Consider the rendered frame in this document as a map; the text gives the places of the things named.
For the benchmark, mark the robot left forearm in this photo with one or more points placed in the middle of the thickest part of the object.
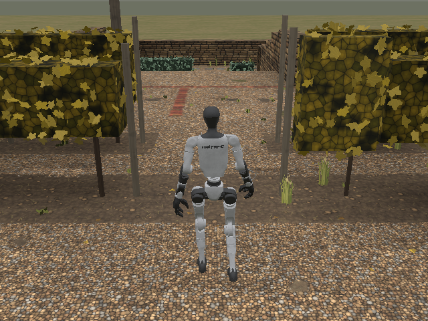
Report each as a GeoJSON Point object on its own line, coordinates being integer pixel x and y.
{"type": "Point", "coordinates": [181, 184]}

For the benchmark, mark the left robot hand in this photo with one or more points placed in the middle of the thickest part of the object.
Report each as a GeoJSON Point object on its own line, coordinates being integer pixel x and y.
{"type": "Point", "coordinates": [176, 203]}

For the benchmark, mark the right robot upper arm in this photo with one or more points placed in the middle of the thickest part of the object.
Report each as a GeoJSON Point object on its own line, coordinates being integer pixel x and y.
{"type": "Point", "coordinates": [237, 151]}

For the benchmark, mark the left robot upper arm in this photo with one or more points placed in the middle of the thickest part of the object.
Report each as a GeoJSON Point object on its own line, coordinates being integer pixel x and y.
{"type": "Point", "coordinates": [188, 154]}

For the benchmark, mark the robot right forearm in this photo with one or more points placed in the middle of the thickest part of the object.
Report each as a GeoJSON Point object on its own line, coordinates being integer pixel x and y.
{"type": "Point", "coordinates": [246, 176]}

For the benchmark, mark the right robot shin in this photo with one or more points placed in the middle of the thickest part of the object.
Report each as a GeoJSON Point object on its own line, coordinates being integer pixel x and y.
{"type": "Point", "coordinates": [231, 249]}

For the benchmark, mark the left robot shin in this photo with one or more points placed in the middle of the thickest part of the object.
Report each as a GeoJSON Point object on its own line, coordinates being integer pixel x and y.
{"type": "Point", "coordinates": [200, 239]}

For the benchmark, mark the right robot hand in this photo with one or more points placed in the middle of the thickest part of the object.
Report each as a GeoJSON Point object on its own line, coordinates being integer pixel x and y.
{"type": "Point", "coordinates": [250, 189]}

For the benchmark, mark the robot shin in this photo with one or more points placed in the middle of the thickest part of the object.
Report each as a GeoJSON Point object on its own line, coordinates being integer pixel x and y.
{"type": "Point", "coordinates": [231, 249]}
{"type": "Point", "coordinates": [200, 239]}

